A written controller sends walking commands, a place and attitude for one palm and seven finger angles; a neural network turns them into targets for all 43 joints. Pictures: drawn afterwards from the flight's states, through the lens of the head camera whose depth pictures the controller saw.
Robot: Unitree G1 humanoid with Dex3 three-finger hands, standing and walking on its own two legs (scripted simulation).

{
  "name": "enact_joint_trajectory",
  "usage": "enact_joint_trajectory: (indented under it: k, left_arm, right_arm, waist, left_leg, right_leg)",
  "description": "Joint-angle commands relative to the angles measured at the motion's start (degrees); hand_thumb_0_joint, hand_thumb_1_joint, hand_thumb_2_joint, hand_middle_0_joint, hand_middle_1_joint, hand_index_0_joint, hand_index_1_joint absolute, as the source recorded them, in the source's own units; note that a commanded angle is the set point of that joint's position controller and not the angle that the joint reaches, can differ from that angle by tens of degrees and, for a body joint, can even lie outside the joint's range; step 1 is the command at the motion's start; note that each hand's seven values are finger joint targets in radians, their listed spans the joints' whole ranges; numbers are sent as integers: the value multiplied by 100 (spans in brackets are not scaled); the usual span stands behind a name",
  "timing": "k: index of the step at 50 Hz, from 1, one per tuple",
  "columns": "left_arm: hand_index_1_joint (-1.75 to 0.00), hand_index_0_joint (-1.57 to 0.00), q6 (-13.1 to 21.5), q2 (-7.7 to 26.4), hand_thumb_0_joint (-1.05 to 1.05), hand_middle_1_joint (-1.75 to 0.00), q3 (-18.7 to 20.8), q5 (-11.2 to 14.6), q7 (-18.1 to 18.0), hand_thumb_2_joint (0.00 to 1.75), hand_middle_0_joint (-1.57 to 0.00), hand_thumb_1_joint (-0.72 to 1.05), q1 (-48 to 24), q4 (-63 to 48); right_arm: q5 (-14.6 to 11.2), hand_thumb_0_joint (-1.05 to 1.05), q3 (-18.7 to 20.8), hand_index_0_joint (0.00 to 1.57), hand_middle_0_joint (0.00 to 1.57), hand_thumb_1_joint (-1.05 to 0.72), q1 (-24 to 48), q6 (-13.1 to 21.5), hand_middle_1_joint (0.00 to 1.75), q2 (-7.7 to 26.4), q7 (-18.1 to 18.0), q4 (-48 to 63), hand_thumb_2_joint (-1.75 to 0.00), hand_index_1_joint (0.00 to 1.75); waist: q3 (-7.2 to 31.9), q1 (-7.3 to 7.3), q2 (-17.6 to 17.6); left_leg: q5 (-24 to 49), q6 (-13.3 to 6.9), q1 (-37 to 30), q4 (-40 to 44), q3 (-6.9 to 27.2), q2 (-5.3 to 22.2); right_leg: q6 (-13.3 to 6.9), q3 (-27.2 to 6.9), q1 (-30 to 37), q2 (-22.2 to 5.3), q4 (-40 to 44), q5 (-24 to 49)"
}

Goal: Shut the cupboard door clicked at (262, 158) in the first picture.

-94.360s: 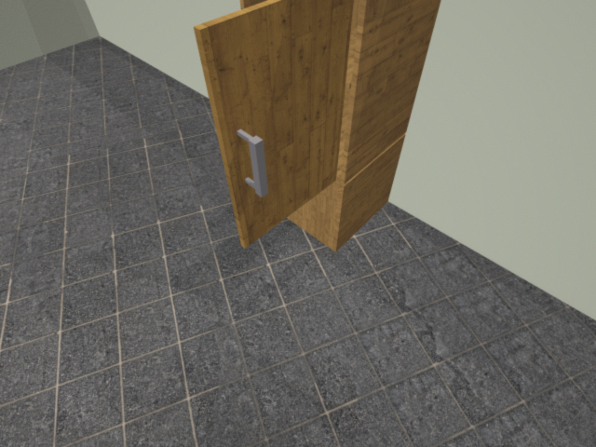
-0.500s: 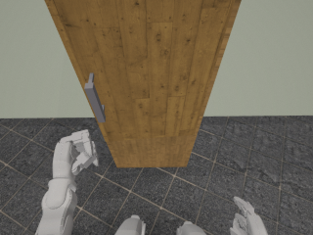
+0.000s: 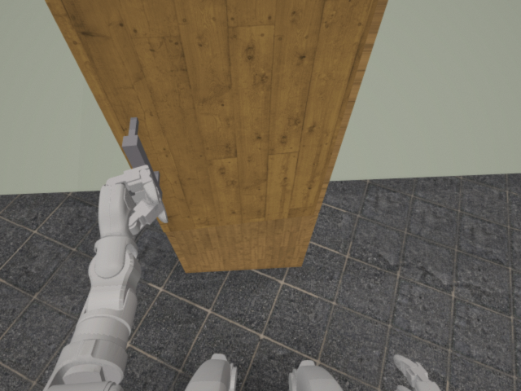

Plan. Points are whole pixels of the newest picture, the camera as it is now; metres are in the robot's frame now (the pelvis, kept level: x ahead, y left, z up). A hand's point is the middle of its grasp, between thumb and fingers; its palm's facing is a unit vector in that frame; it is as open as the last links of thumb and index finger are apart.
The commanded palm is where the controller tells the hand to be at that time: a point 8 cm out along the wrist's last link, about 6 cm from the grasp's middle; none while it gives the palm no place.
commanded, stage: bring the fist close to the handle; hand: left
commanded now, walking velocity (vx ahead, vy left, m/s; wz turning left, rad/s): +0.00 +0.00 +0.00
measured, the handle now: (145, 162) +0.47 +0.21 +0.04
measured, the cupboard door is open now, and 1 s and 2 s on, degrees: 4 0 0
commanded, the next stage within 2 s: push the door shut along its arc in 0.40 s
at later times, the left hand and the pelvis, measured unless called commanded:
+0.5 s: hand (157, 199) +0.39 +0.18 +0.05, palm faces +0.17 -0.99 -0.02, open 3.1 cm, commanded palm +0.36 +0.22 +0.05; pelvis +0.00 +0.00 +0.00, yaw +0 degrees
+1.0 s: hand (159, 181) +0.43 +0.18 +0.05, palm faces +0.03 -1.00 -0.03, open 3.1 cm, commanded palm +0.43 +0.22 +0.05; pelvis -0.01 +0.00 -0.01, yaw +0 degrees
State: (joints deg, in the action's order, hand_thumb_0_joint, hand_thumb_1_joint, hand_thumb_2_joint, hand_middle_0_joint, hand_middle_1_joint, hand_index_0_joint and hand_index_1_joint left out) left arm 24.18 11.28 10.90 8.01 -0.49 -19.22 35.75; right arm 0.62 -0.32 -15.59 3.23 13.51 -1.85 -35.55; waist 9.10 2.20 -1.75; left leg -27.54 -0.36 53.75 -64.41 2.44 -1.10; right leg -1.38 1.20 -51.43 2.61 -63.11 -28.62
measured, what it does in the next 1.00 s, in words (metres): stands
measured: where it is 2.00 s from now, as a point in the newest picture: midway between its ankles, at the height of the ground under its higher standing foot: outside the picture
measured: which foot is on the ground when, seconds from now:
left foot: down 0.00-1.00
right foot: down 0.00-1.00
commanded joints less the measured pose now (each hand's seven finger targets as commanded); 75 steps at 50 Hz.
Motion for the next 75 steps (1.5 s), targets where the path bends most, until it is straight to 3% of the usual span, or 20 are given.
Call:
enact_joint_trajectory:
  k: [1, 4, 7, 8, 12, 23, 26, 28, 34, 38, 43, 46, 48, 50, 52, 62, 70, 73, 74, 75]
  left_arm:
    - [-150, -130, 466, 869, 0, -150, 315, 9, -14, 90, -130, 90, -1893, -704]
    - [-150, -130, 509, 876, 0, -150, 368, 2, -3, 90, -130, 90, -1774, -787]
    - [-150, -130, 567, 777, 0, -150, 241, 19, 13, 90, -130, 90, -1803, -905]
    - [-150, -130, 581, 873, 0, -150, 367, 11, -15, 90, -130, 90, -1734, -840]
    - [-150, -130, 679, 860, 0, -150, 311, -37, -100, 90, -130, 90, -2023, -862]
    - [-150, -130, 743, 1019, 0, -150, 456, 18, 73, 90, -130, 90, -2036, -675]
    - [-150, -130, 709, 753, 0, -150, 207, 43, 139, 90, -130, 90, -2028, -643]
    - [-150, -130, 753, 953, 0, -150, 285, 21, 194, 90, -130, 90, -2333, -723]
    - [-150, -130, 719, 1242, 0, -150, 390, -31, 380, 90, -130, 90, -3232, 49]
    - [-150, -130, 777, 1282, 0, -150, 370, 0, 558, 90, -130, 90, -3715, 246]
    - [-150, -130, 780, 1746, 0, -150, 687, 49, 808, 90, -130, 90, -4106, 672]
    - [-150, -130, 735, 1789, 0, -150, 643, 64, 999, 90, -130, 90, -4354, 1018]
    - [-150, -130, 782, 2030, 0, -150, 779, 70, 1087, 90, -130, 90, -4652, 1027]
    - [-150, -130, 749, 1818, 0, -150, 567, 104, 1186, 90, -130, 90, -4910, 1167]
    - [-150, -130, 743, 1985, 0, -150, 612, 93, 1226, 90, -130, 90, -5239, 1205]
    - [-150, -130, 699, 1946, 0, -150, 96, 31, 1382, 90, -130, 90, -6527, 1430]
    - [-150, -130, 500, 2111, 0, -150, -81, 112, 1554, 90, -130, 90, -6925, 1592]
    - [-150, -130, 420, 2148, 0, -150, -45, 137, 1532, 90, -130, 90, -6910, 1643]
    - [-150, -130, 336, 2125, 0, -150, 991, 647, 616, 90, -130, 90, -6917, 1720]
    - [-150, -130, 313, 1860, 0, -150, 778, 494, 136, 90, -130, 90, -6729, 1723]
  right_arm:
    - [1, 0, 327, 20, 20, -90, -199, 143, 30, 780, -50, 569, -90, 30]
    - [8, 0, 339, 20, 20, -90, -236, 90, 30, 774, -26, 634, -90, 30]
    - [2, 0, 349, 20, 20, -90, -294, 53, 30, 779, -5, 672, -90, 30]
    - [-2, 0, 356, 20, 20, -90, -265, 36, 30, 778, -2, 641, -90, 30]
    - [13, 0, 356, 20, 20, -90, -277, 13, 30, 794, -15, 638, -90, 30]
    - [1, 0, 338, 20, 20, -90, -220, -28, 30, 777, -50, 597, -90, 30]
    - [-6, 0, 347, 20, 20, -90, -220, -14, 30, 775, -27, 589, -90, 30]
    - [-15, 0, 362, 20, 20, -90, -244, -4, 30, 812, -56, 547, -90, 30]
    - [-31, 0, 314, 20, 20, -90, -291, -15, 30, 832, -101, 408, -90, 30]
    - [-31, 0, 321, 20, 20, -90, -365, -8, 30, 850, -106, 398, -90, 30]
    - [-38, 0, 313, 20, 20, -90, -513, -36, 30, 902, -107, 335, -90, 30]
    - [-61, 0, 297, 20, 20, -90, -567, -64, 30, 916, -100, 318, -90, 30]
    - [-63, 0, 307, 20, 20, -90, -631, -73, 30, 955, -115, 287, -90, 30]
    - [-86, 0, 308, 20, 20, -90, -684, -77, 30, 954, -115, 260, -90, 30]
    - [-87, 0, 317, 20, 20, -90, -768, -66, 30, 1003, -136, 210, -90, 30]
    - [-116, 0, 255, 20, 20, -90, -892, 119, 30, 1126, -172, 68, -90, 30]
    - [-202, 0, 150, 20, 20, -90, -801, 399, 30, 1228, -252, 18, -90, 30]
    - [-206, 0, 125, 20, 20, -90, -810, 475, 30, 1249, -265, 33, -90, 30]
    - [-110, 0, 140, 20, 20, -90, -721, 476, 30, 1168, -303, 77, -90, 30]
    - [-67, 0, 138, 20, 20, -90, -704, 484, 30, 1143, -254, 94, -90, 30]
  waist:
    - [1862, 111, 183]
    - [2144, 13, -19]
    - [2131, 74, 59]
    - [2088, 10, 40]
    - [1898, 131, 93]
    - [1998, 91, 14]
    - [1900, 150, 8]
    - [2020, 211, 13]
    - [1720, 344, -27]
    - [2128, 396, -161]
    - [2337, 396, -107]
    - [2081, 503, -96]
    - [2210, 521, -171]
    - [2121, 649, -100]
    - [2118, 739, -155]
    - [2126, 1131, -490]
    - [2028, 1225, -775]
    - [2024, 1230, -746]
    - [1999, 858, -569]
    - [2108, 943, -631]
  left_leg:
    - [1233, -63, -1112, 851, -63, 57]
    - [1499, -63, -1253, 879, -91, 45]
    - [1608, -72, -1333, 897, -71, 56]
    - [1532, -52, -1319, 925, -78, 70]
    - [1259, -81, -1249, 948, -60, 61]
    - [1213, -86, -1185, 933, -109, 48]
    - [1180, -78, -1304, 958, -81, 59]
    - [1300, -80, -1384, 899, -49, 76]
    - [903, -75, -1158, 850, 27, 66]
    - [1096, -75, -1340, 756, 45, 58]
    - [1204, -103, -1146, 631, 49, 59]
    - [943, -125, -878, 600, 25, 58]
    - [978, -131, -934, 560, 74, 77]
    - [839, -132, -939, 567, 130, 86]
    - [737, -159, -935, 526, 173, 89]
    - [-207, -193, -936, 523, 360, 84]
    - [-1072, -172, -651, 586, 426, 131]
    - [-1167, -167, -623, 613, 472, 142]
    - [-1398, -99, -360, 733, 619, 94]
    - [-1464, -64, -512, 782, 608, 100]
  right_leg:
    - [34, -96, 1041, -119, 915, 1607]
    - [10, -89, 1202, -117, 850, 1871]
    - [10, -56, 1213, -86, 857, 1950]
    - [10, -62, 1171, -94, 873, 1867]
    - [19, -60, 1032, -83, 930, 1579]
    - [25, -134, 1160, -108, 954, 1630]
    - [21, -85, 1042, -96, 988, 1557]
    - [19, -94, 992, -103, 931, 1664]
    - [15, -103, 631, -108, 926, 1223]
    - [12, -111, 590, -108, 837, 1350]
    - [16, -175, 717, -108, 761, 1501]
    - [27, -221, 605, -106, 817, 1276]
    - [15, -224, 515, -94, 760, 1245]
    - [25, -182, 331, -88, 784, 1048]
    - [13, -184, 164, -72, 784, 882]
    - [-20, -149, -615, -65, 768, 69]
    - [-21, -203, -927, -82, 739, -411]
    - [-21, -168, -989, -75, 700, -442]
    - [4, -124, -953, -78, 688, -479]
    - [46, -64, -971, -69, 649, -460]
